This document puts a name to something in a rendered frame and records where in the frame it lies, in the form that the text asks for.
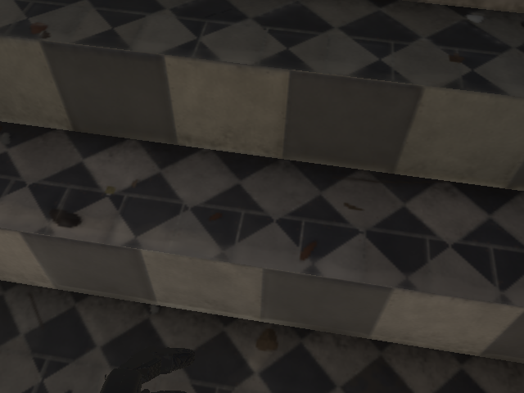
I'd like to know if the robot left hand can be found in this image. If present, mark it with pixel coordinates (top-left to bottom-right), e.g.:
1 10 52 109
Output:
100 346 195 393

